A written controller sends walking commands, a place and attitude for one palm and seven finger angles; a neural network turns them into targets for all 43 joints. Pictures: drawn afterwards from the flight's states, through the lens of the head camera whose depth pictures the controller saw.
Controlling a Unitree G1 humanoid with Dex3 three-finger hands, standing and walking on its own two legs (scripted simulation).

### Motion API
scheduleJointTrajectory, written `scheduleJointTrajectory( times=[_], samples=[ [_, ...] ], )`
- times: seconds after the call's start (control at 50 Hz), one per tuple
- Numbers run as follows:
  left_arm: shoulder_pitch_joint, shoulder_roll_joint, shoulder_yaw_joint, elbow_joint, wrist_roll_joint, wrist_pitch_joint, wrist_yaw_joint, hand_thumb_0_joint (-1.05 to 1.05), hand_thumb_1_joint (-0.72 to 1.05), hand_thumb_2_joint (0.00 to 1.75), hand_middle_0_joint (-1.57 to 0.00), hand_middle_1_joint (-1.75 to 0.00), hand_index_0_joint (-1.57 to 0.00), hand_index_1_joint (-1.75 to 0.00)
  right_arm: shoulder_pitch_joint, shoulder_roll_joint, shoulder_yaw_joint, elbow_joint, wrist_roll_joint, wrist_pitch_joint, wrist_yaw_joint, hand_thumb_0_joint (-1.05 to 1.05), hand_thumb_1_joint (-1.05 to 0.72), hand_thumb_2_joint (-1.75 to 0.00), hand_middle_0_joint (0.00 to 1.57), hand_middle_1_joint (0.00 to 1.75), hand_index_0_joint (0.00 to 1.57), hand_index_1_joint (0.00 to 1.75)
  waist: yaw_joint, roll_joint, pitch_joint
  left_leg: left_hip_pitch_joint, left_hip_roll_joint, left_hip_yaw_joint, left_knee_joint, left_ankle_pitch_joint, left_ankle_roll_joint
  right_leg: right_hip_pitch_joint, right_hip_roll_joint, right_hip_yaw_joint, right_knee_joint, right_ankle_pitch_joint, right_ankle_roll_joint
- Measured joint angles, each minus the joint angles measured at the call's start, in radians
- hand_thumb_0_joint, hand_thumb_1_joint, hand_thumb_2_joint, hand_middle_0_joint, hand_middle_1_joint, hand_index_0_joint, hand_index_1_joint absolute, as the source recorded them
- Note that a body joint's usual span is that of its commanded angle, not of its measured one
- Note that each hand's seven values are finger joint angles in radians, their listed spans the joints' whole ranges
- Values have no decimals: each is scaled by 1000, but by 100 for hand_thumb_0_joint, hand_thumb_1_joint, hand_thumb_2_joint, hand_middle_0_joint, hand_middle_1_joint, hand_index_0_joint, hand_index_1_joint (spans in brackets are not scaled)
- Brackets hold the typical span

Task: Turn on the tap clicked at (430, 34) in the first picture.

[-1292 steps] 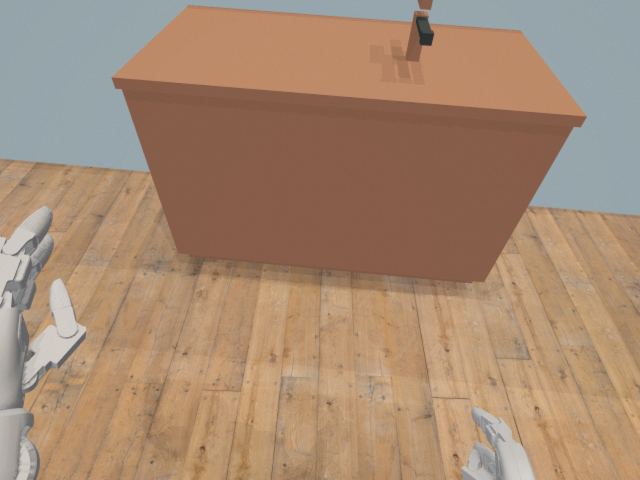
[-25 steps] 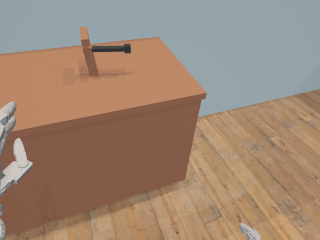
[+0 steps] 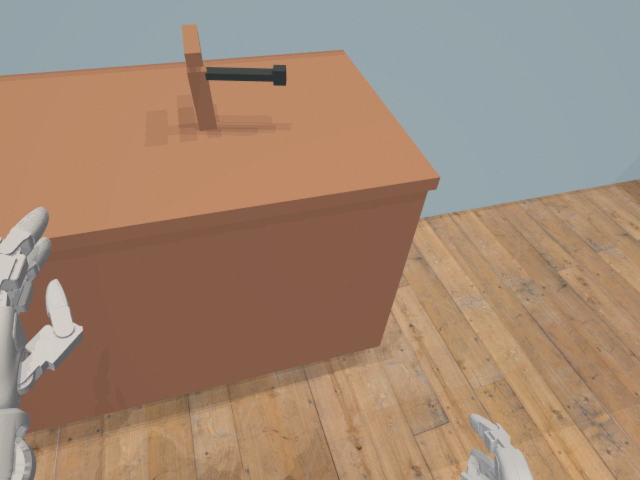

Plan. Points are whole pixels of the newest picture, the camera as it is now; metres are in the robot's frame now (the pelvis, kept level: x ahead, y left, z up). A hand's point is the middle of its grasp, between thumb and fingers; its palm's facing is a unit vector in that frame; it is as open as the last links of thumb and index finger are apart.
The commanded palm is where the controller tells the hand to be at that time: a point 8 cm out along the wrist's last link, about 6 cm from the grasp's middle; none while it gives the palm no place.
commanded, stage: stand and wait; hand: left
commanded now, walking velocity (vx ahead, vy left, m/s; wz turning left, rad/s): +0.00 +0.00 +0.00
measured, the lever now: (279, 75) +0.78 +0.13 +0.14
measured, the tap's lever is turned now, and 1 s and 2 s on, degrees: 76 76 76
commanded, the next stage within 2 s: none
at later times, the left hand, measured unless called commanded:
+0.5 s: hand (82, 303) +0.24 +0.25 +0.16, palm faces +0.38 -0.86 -0.35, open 7.4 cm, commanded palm +0.19 +0.29 +0.18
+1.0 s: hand (81, 305) +0.24 +0.25 +0.16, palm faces +0.38 -0.86 -0.35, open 7.4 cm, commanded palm +0.19 +0.29 +0.18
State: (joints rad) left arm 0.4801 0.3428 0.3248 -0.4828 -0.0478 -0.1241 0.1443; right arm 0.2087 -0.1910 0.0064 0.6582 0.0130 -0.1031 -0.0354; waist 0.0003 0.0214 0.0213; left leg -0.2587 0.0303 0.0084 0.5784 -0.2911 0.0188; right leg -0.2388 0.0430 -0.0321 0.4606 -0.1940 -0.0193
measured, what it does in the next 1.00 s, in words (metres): stands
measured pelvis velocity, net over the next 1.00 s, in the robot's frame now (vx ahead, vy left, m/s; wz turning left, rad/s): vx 0.02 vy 0.01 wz -0.02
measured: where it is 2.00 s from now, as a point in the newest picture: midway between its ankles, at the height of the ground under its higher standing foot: outside the picture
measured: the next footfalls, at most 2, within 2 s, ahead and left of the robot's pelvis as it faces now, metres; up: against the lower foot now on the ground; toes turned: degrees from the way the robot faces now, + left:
none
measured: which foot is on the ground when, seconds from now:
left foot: down 0.00-1.00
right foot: down 0.00-1.00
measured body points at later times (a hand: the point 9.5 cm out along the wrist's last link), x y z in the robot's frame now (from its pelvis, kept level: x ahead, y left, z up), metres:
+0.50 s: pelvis +0.03 +0.01 +0.01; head +0.04 +0.02 +0.46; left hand +0.21 +0.30 +0.18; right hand +0.21 -0.21 -0.07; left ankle +0.01 +0.11 -0.73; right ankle +0.03 -0.11 -0.73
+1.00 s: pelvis +0.02 +0.01 +0.01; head +0.02 +0.02 +0.46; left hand +0.21 +0.30 +0.18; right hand +0.19 -0.22 -0.07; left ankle +0.01 +0.11 -0.73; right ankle +0.03 -0.11 -0.73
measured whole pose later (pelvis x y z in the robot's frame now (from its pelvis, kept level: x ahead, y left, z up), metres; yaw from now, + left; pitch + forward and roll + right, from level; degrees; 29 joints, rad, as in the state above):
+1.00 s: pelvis +0.02 +0.01 +0.01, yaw -1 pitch -1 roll -1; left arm 0.49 0.34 0.30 -0.44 -0.07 -0.12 0.16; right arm 0.19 -0.20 0.01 0.62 0.01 -0.05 -0.06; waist 0.01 0.02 0.00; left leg -0.17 0.00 0.04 0.44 -0.26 0.03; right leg -0.17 0.02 0.00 0.37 -0.18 0.00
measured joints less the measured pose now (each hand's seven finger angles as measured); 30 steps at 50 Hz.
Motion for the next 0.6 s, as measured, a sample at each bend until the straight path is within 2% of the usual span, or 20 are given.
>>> scheduleJointTrajectory(
  times=[0.06,0.14,0.26,0.6],
  samples=[
    [20,-13,-24,-19,-2,1,8,1,89,90,-20,-30,-21,-30,-7,-1,-2,6,-6,6,-10,1,-91,-90,20,30,20,30,7,-20,9,31,-15,13,-44,12,3,13,-15,13,-10,-4,9],
    [10,9,-20,-22,-1,-3,18,1,88,90,-21,-30,-21,-30,-20,1,-5,-6,-4,9,-23,1,-91,-90,20,30,20,30,9,-32,23,62,-28,20,-86,25,9,32,-27,21,-26,-3,19],
    [-8,26,2,-12,-10,-11,20,1,89,90,-20,-30,-21,-30,-43,6,-2,-33,1,16,-16,1,-91,-90,20,30,20,30,5,-29,22,77,-31,22,-107,26,11,47,-30,23,-49,0,23],
    [-4,5,-23,15,-18,2,18,1,89,90,-20,-30,-21,-30,-40,-1,4,-43,-1,46,-23,1,-91,-90,20,30,20,30,14,-16,4,91,-29,25,-129,22,11,64,-27,27,-79,2,23]
  ],
)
